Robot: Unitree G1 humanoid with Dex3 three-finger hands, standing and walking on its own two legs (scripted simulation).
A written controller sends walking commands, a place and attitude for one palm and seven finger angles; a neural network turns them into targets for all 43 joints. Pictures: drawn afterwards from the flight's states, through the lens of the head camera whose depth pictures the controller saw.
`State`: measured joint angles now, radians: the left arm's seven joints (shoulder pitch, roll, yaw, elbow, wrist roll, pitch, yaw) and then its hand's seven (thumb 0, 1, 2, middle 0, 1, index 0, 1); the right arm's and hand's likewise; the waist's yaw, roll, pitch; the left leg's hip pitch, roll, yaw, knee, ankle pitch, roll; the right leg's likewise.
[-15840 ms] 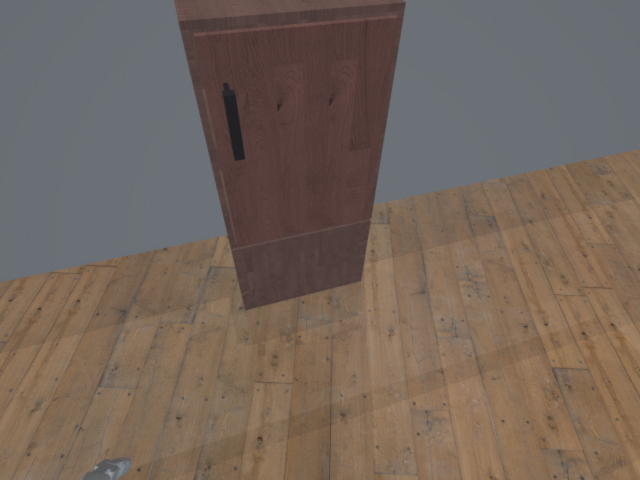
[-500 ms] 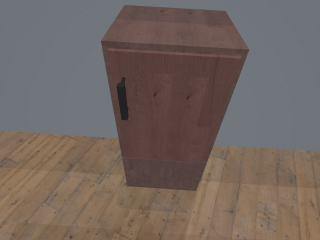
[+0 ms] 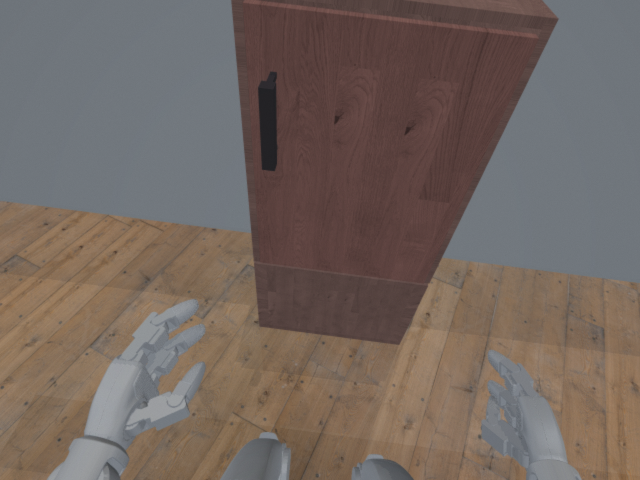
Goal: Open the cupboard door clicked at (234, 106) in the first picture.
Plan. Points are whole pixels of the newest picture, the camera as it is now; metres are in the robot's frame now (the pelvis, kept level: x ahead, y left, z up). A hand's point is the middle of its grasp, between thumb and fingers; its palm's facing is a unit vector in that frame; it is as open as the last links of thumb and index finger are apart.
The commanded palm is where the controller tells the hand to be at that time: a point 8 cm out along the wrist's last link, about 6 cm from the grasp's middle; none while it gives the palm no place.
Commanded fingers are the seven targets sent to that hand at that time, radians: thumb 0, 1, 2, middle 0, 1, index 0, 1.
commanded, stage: raise the hand with hooked fingers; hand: left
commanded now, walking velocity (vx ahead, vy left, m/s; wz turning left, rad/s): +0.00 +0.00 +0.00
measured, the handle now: (270, 122) +0.64 +0.13 +0.12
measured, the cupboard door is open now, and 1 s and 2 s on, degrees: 0 0 0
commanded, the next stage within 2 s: move the hooked fingers beside the handle in 1.70 s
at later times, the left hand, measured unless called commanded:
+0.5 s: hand (130, 332) +0.25 +0.23 +0.09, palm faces +0.02 -1.00 -0.07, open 11.5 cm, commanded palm +0.23 +0.27 +0.08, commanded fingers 0.00 -0.17 0.44 -0.28 -0.99 -0.28 -0.99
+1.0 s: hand (122, 266) +0.32 +0.26 +0.11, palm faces -0.03 -1.00 -0.04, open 13.8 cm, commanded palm +0.30 +0.31 +0.12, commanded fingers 0.00 -0.50 0.30 -0.30 -1.20 -0.30 -1.20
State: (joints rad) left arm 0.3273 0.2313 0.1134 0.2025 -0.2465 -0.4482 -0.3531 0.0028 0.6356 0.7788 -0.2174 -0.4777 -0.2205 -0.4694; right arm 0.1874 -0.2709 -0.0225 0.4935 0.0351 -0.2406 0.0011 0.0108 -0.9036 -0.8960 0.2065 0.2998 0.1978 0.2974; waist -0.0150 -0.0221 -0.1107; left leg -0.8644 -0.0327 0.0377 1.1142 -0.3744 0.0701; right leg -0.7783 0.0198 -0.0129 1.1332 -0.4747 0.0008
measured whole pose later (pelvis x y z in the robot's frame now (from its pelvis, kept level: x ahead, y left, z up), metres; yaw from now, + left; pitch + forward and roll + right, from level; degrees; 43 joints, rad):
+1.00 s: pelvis +0.07 -0.01 +0.03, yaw +2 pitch +10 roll -4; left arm 0.10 0.43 0.36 0.25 -0.39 -0.17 -0.53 -0.01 -0.46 0.31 -0.29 -1.18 -0.30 -1.17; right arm 0.25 -0.28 0.05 0.50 0.06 -0.20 -0.06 0.01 -0.90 -0.90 0.21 0.30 0.20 0.30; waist 0.01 0.05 -0.12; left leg -0.74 -0.02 -0.03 0.98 -0.42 0.05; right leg -0.60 0.06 -0.06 0.91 -0.49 -0.02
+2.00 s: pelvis +0.06 -0.01 +0.04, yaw +3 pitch +8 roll -3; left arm -0.16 0.43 0.34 0.46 -0.35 -0.21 -0.54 -0.01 -0.50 0.30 -0.30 -1.20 -0.30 -1.20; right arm 0.27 -0.29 0.06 0.53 0.06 -0.17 -0.08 0.01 -0.90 -0.90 0.21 0.30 0.20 0.30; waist -0.01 0.03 -0.08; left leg -0.71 -0.03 -0.03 0.93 -0.37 0.06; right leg -0.57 0.05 -0.05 0.87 -0.45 -0.01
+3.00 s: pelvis +0.07 -0.01 +0.03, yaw +0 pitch +17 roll -3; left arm -0.76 0.53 0.37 1.07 -0.18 -0.34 -0.42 -0.01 -0.50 0.30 -0.30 -1.20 -0.30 -1.20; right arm 0.37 -0.28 0.04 0.61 0.04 0.00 -0.03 0.01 -0.90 -0.90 0.21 0.30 0.20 0.30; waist -0.12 0.02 -0.10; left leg -0.89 0.00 -0.01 1.01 -0.41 0.05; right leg -0.77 0.08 -0.03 0.95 -0.47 -0.02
